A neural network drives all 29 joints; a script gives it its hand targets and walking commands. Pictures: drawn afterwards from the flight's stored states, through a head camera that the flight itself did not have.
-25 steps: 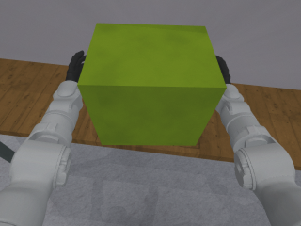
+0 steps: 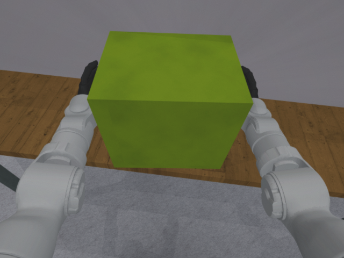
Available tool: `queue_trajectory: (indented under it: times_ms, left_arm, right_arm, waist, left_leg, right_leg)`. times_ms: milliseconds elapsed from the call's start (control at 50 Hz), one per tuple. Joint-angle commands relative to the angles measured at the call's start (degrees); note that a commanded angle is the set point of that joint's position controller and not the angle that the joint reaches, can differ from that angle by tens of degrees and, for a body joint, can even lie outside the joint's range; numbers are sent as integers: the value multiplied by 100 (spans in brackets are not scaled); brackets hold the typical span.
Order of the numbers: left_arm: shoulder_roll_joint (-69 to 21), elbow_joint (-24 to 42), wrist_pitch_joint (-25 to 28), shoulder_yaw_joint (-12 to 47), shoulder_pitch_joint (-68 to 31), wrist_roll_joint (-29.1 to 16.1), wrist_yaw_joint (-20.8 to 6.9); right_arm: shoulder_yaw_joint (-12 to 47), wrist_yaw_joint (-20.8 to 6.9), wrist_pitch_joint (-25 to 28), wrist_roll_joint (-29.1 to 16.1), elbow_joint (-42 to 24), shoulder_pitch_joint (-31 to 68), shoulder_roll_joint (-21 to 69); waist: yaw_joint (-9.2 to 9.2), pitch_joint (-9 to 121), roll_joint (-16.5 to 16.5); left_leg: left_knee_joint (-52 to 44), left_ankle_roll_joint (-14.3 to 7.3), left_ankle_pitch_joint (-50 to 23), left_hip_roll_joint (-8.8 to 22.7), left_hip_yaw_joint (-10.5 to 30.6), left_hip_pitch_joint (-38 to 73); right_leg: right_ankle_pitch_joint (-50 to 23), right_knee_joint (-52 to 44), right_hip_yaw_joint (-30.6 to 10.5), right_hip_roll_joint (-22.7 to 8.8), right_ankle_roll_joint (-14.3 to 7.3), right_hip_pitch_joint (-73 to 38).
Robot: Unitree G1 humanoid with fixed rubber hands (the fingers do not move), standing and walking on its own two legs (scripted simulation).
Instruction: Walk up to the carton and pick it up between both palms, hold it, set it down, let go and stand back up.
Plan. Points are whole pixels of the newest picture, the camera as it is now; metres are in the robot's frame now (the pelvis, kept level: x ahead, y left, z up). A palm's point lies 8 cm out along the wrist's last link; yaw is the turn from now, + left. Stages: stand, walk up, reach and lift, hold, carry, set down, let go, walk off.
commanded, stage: reach and lift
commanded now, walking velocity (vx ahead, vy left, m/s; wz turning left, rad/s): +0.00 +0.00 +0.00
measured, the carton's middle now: (169, 105) +0.46 +0.00 +0.09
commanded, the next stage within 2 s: none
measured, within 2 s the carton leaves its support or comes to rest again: leaves its support in 1.34 s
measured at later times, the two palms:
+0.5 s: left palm (87, 94) +0.46 +0.19 +0.13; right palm (248, 99) +0.44 -0.18 +0.13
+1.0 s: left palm (86, 95) +0.45 +0.19 +0.13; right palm (250, 100) +0.43 -0.19 +0.13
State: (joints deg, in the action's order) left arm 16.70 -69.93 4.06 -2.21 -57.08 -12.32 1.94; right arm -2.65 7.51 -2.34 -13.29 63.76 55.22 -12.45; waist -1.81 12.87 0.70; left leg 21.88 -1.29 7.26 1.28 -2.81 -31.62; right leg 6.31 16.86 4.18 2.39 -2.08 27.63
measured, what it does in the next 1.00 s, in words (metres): stands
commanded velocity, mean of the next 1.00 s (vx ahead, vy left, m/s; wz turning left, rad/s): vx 0.00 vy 0.00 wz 0.00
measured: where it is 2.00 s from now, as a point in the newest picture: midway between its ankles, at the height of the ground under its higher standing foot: outside the picture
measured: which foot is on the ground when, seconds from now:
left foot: down 0.00-1.00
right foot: down 0.00-1.00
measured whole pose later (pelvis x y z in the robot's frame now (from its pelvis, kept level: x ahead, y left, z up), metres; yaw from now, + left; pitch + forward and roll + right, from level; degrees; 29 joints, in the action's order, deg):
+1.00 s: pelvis +0.03 +0.00 +0.01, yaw +4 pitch +8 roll -1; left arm 6.7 -40.7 -8.0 -22.2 -43.2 13.4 -6.4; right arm -22.0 -1.0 -6.1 9.8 41.0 40.6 -2.3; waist -5.8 5.7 -1.8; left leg 13.7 -1.1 6.3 -0.8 0.8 -15.3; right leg 6.3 7.8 7.5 1.3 -1.9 9.6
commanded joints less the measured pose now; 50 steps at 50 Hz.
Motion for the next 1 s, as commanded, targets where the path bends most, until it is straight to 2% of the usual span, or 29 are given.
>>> queue_trajectory:
  times_ms: [0,60,140,200,260,340,400,420,440,480,500,580,600,640,680,780,860,940,980]
  left_arm:
    - [730,913,302,-124,-2846,53,-31]
    - [710,961,347,-159,-2847,103,-53]
    - [599,1093,366,-153,-2947,168,-67]
    - [552,842,363,-223,-2888,168,-115]
    - [553,975,459,-288,-2912,227,-151]
    - [279,1206,401,-285,-2959,414,-199]
    - [121,1309,333,-512,-2899,629,-286]
    - [-31,1347,336,-624,-2883,705,-353]
    - [-148,1414,344,-720,-2931,835,-415]
    - [-531,1455,316,-949,-2881,1153,-604]
    - [-765,1402,296,-991,-2941,1323,-714]
    - [-2295,1375,250,-965,-2880,1937,-1257]
    - [-2406,1444,199,-984,-2780,2056,-1317]
    - [-2445,1553,-8,-1047,-2639,2205,-1363]
    - [-2546,1818,-248,-1048,-2534,2262,-1368]
    - [-2641,2455,-765,-1027,-2017,2470,-1371]
    - [-2776,3033,-1034,-837,-1672,2492,-1363]
    - [-3059,3654,-1239,-609,-1352,2533,-1326]
    - [-3122,3892,-1361,-532,-1209,2537,-1311]
  right_arm:
    - [-19,37,229,18,-1228,2819,-468]
    - [-52,57,224,47,-1198,2767,-406]
    - [-193,30,195,147,-1291,2836,-290]
    - [-191,47,123,292,-1304,2806,-103]
    - [-234,64,188,381,-1615,2888,23]
    - [-455,-26,139,505,-1511,2762,136]
    - [-580,-35,126,743,-1752,2737,373]
    - [-600,-81,119,838,-1837,2667,607]
    - [-694,-146,132,974,-1921,2703,746]
    - [-839,-287,118,1309,-1934,2574,1260]
    - [-918,-366,109,1503,-1928,2599,1516]
    - [-903,-903,142,2358,-1934,2271,3180]
    - [-952,-1000,138,2480,-1976,2145,3232]
    - [-1063,-1101,38,2645,-2040,1970,3237]
    - [-1055,-1162,-39,2707,-2239,1887,3232]
    - [-890,-1190,-125,2601,-2588,1583,3098]
    - [-722,-1165,-89,2464,-2765,1247,3075]
    - [-503,-1142,6,2265,-2990,1076,3038]
    - [-398,-1144,9,2204,-3060,972,3026]
  waist:
    - [-4,3470,123]
    - [-56,3475,149]
    - [-61,3539,342]
    - [-67,3246,66]
    - [-39,3486,-14]
    - [-124,3528,387]
    - [-113,3402,262]
    - [-50,3387,164]
    - [-67,3422,256]
    - [-79,3202,83]
    - [-107,3027,156]
    - [-184,2607,169]
    - [-183,2546,287]
    - [-205,2299,275]
    - [-202,2131,222]
    - [-195,2038,193]
    - [-258,2092,218]
    - [-251,2271,413]
    - [-278,2126,300]
  left_leg:
    - [232,4,-1947,53,399,2304]
    - [165,-28,-1942,42,386,2223]
    - [186,47,-1975,56,435,2508]
    - [116,-21,-1772,35,404,2214]
    - [-4,-88,-1685,-17,391,1910]
    - [10,53,-1888,9,428,2425]
    - [35,24,-2027,-46,441,2428]
    - [-8,-35,-2020,-62,436,2302]
    - [-103,-56,-1895,-87,428,2172]
    - [-257,-134,-1804,-119,434,2024]
    - [-359,-152,-1695,-138,459,1892]
    - [-685,-181,-1434,-150,564,1821]
    - [-746,-171,-1419,-147,579,1882]
    - [-820,-175,-1336,-138,590,1924]
    - [-850,-159,-1334,-130,584,2002]
    - [-813,-168,-1578,-176,587,2099]
    - [-686,-108,-2028,-202,603,2326]
    - [-582,-18,-2538,-212,615,2484]
    - [-526,25,-2703,-198,632,2613]
  right_leg:
    - [-2098,206,-330,-231,268,-1443]
    - [-2256,246,-315,-234,275,-1564]
    - [-1897,106,-276,-214,197,-1219]
    - [-1884,103,-266,-243,242,-1498]
    - [-2097,210,-277,-263,276,-1794]
    - [-2034,67,-210,-216,171,-1549]
    - [-2179,6,-214,-217,152,-1626]
    - [-2317,38,-210,-208,179,-1853]
    - [-2359,49,-202,-227,188,-2081]
    - [-2541,10,-237,-240,199,-2482]
    - [-2536,-29,-224,-287,211,-2664]
    - [-2687,-184,-189,-365,177,-3257]
    - [-2714,-205,-169,-376,168,-3338]
    - [-2670,-235,-124,-357,187,-3455]
    - [-2604,-240,-44,-332,211,-3461]
    - [-3121,-153,-18,-348,274,-3757]
    - [-3623,-114,-18,-318,267,-3741]
    - [-3983,-86,-42,-294,240,-3831]
    - [-4019,-120,-21,-255,220,-3810]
